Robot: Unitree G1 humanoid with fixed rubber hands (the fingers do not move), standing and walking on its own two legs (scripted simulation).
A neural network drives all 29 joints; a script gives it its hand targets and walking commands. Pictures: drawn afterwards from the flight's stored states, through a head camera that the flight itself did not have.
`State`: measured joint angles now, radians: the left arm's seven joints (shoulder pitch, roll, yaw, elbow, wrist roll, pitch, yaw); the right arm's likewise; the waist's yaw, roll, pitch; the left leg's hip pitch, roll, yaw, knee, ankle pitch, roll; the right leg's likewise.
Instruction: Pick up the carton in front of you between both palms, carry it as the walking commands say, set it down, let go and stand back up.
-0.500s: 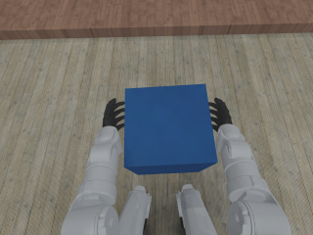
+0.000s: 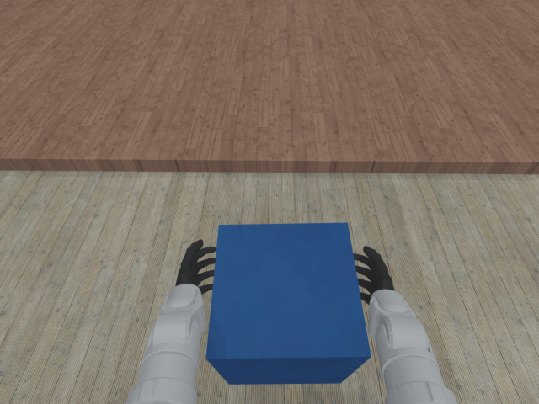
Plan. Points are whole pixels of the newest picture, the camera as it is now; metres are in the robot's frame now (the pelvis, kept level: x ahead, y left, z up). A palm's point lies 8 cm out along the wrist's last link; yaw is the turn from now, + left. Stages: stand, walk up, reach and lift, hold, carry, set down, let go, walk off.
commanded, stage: reach and lift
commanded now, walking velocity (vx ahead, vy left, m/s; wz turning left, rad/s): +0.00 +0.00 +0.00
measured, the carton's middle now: (283, 309) +0.31 -0.01 -0.10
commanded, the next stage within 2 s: hold in 1.20 s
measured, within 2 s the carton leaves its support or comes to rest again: neither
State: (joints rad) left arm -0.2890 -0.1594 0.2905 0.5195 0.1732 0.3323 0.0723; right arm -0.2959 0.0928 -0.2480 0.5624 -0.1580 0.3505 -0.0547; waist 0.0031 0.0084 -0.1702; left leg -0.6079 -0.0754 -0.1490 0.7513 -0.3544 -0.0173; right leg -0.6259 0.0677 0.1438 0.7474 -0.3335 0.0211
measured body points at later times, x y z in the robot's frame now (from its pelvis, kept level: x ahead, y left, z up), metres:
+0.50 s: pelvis -0.01 +0.00 +0.03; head -0.04 +0.00 +0.48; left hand +0.30 +0.15 +0.05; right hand +0.29 -0.15 +0.04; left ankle +0.01 +0.13 -0.71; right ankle +0.02 -0.13 -0.71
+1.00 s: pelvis +0.00 +0.00 +0.03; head -0.03 +0.00 +0.48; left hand +0.31 +0.15 +0.06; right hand +0.30 -0.15 +0.05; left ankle +0.01 +0.13 -0.71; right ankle +0.02 -0.13 -0.71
